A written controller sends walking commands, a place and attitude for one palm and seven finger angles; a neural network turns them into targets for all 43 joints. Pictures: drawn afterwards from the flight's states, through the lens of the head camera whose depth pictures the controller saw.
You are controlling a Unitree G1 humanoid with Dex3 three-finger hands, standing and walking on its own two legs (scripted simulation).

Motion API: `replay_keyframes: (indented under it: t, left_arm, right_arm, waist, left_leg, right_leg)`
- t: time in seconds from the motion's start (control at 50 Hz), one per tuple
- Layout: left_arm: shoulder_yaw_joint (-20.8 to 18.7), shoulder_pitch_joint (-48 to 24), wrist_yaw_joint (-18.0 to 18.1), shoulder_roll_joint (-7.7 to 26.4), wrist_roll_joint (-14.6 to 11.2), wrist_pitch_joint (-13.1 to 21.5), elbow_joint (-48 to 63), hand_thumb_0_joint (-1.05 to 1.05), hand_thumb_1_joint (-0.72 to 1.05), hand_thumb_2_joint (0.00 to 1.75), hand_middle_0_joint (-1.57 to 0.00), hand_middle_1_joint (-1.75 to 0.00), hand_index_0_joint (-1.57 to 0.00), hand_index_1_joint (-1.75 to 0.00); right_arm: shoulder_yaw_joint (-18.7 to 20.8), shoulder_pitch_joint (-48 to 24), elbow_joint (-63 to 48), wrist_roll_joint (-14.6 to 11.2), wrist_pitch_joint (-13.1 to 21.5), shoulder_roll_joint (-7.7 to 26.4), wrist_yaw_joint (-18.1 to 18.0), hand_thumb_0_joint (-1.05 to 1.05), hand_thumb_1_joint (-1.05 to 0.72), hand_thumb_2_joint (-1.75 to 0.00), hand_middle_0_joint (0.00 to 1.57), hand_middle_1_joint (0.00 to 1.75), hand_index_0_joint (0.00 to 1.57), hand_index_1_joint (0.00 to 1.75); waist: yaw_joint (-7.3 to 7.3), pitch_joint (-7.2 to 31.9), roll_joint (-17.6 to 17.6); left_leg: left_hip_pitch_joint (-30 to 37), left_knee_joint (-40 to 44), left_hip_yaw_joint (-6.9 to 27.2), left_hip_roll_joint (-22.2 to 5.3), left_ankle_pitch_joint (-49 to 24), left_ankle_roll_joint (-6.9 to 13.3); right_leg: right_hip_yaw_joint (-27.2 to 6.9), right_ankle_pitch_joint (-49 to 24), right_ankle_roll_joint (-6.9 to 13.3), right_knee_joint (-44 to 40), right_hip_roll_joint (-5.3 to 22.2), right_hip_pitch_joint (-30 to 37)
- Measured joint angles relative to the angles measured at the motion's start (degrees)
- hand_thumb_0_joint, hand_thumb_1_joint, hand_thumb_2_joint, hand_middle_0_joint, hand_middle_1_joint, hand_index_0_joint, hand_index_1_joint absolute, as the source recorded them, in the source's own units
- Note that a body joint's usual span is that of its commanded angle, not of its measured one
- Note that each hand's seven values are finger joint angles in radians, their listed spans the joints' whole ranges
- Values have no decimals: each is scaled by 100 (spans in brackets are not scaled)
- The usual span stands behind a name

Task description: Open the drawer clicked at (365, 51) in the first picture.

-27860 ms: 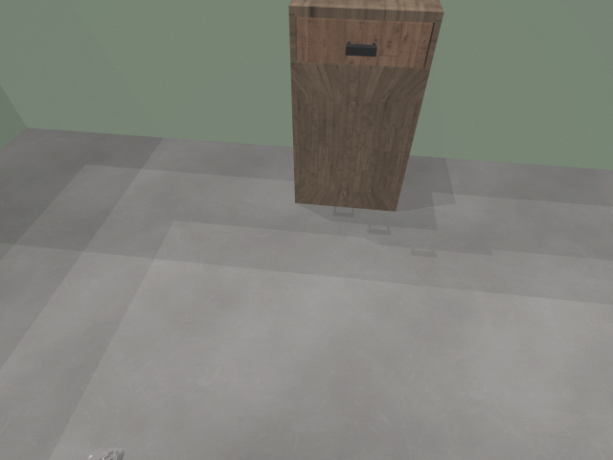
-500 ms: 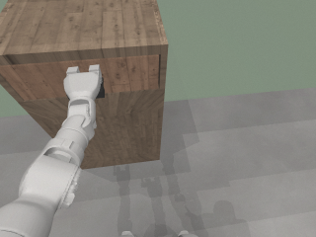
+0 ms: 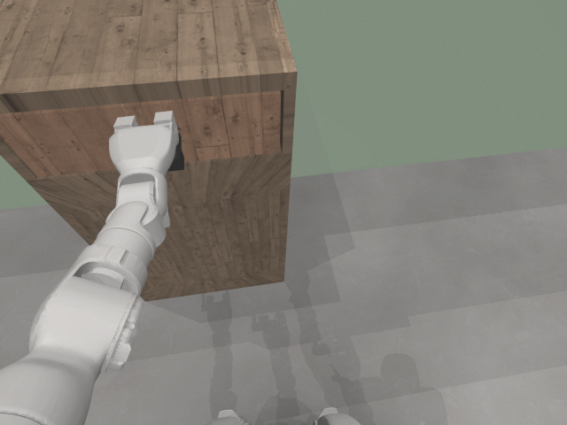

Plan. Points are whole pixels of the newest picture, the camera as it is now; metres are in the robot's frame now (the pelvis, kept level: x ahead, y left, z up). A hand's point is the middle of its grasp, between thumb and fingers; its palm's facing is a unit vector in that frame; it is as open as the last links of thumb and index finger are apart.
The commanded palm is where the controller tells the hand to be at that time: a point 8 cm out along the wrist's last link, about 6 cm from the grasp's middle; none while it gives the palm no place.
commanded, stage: lift the fingers back up to retry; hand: left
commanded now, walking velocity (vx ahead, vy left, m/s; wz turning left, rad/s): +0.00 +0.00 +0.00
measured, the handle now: (151, 151) +0.55 +0.19 +0.03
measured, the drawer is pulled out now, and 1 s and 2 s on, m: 0.00 0.00 0.00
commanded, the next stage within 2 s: re-aim the fingers above the handle in 0.66 s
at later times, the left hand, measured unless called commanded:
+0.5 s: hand (150, 145) +0.50 +0.17 +0.09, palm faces +0.02 -0.04 -1.00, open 13.8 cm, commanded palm +0.46 +0.17 +0.15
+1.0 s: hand (148, 151) +0.48 +0.17 +0.10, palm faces -0.01 +0.00 -1.00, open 13.8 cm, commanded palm +0.47 +0.17 +0.15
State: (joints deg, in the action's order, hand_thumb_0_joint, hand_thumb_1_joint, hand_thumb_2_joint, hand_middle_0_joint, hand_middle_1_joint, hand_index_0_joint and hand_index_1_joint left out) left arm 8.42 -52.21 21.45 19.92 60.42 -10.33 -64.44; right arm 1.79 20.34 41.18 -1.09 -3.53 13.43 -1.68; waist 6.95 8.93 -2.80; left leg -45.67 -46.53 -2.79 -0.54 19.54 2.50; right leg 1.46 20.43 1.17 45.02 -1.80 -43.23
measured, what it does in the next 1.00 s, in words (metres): stands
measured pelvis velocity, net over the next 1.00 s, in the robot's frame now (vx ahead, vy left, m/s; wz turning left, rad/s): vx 0.04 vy -0.02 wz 0.03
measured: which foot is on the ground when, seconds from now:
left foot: down 0.00-1.00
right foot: down 0.00-1.00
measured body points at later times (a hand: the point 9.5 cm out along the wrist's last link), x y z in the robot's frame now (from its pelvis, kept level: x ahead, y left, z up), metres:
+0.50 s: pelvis +0.04 +0.00 +0.02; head +0.09 -0.02 +0.47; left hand +0.49 +0.17 +0.15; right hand +0.10 -0.26 -0.12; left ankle +0.02 +0.09 -0.70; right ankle +0.00 -0.11 -0.70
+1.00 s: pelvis +0.04 -0.02 +0.03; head +0.08 -0.05 +0.47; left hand +0.48 +0.17 +0.15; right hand +0.14 -0.28 -0.11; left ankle +0.02 +0.09 -0.70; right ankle +0.00 -0.11 -0.70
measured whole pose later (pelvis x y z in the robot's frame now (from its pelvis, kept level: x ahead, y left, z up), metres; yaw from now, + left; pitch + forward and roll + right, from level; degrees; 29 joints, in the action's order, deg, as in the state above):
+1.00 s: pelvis +0.04 -0.02 +0.03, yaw +2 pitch +11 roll +1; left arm 10.3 -43.7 13.5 19.0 58.7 -9.4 -52.1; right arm 2.1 13.2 40.8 -2.2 -6.0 14.3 -2.6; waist 2.8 6.7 -3.2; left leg -27.4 -33.8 -1.5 0.0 17.1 0.5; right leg 2.3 19.6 2.9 34.4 -1.8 -25.6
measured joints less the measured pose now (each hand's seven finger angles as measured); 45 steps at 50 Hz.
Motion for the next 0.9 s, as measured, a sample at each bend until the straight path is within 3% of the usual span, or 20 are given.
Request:
replay_keyframes:
  t: [0.22, 0.32, 0.62, 0.7, 0.8, 0.9]
  left_arm:
    - [-98, 366, -118, -71, -46, 186, 423, 0, -49, 30, -32, -120, -31, -124]
    - [-114, 488, -134, -125, -41, 79, 626, 0, -49, 30, -32, -120, -32, -121]
    - [155, 1024, -813, -258, -179, -149, 1502, 0, -49, 30, -32, -120, -32, -120]
    - [200, 1191, -955, -241, -204, -63, 1649, 0, -49, 30, -32, -120, -32, -120]
    - [226, 1287, -910, -217, -155, 173, 1737, 0, -49, 30, -32, -120, -32, -120]
    - [248, 1089, -781, -156, -129, 167, 1527, 0, -49, 30, -32, -120, -32, -120]
  right_arm:
    - [54, -63, 31, -12, 45, -24, -42, 1, -91, -90, 20, 30, 20, 30]
    - [68, -120, 68, -23, -30, -13, -4, 1, -91, -90, 20, 30, 20, 30]
    - [61, -562, -72, -119, -359, 55, 36, 1, -91, -90, 20, 30, 20, 30]
    - [65, -694, -165, -124, -377, 63, 2, 1, -91, -90, 20, 30, 20, 30]
    - [66, -798, -173, -119, -319, 74, -54, 1, -91, -90, 20, 30, 20, 30]
    - [49, -828, -104, -118, -253, 73, -76, 1, -91, -90, 20, 30, 20, 30]
  waist:
    - [-81, -69, -33]
    - [-158, -56, -52]
    - [-456, -67, -97]
    - [-501, -112, -85]
    - [-535, -172, -54]
    - [-500, -227, -25]
  left_leg:
    - [554, 420, -46, 23, -44, 5]
    - [884, 646, -72, 34, -44, -4]
    - [1832, 1260, -26, 81, -137, -80]
    - [1936, 1317, 16, 81, -169, -110]
    - [1966, 1305, 81, 81, -187, -149]
    - [1896, 1274, 130, 73, -216, -183]
  right_leg:
    - [-63, -65, -15, -424, 6, 540]
    - [-100, -67, -14, -635, 8, 853]
    - [-74, -82, 48, -1139, 31, 1764]
    - [-33, -81, 82, -1167, 28, 1868]
    - [32, -61, 122, -1128, 26, 1907]
    - [83, -61, 157, -1077, 19, 1841]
